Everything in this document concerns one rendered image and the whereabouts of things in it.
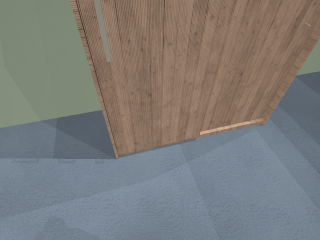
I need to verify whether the wardrobe door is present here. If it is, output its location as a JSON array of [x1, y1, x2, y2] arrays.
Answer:
[[76, 0, 236, 155], [201, 0, 320, 131]]

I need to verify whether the handle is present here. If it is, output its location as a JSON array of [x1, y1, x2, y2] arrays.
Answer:
[[94, 0, 112, 62], [309, 10, 320, 31]]

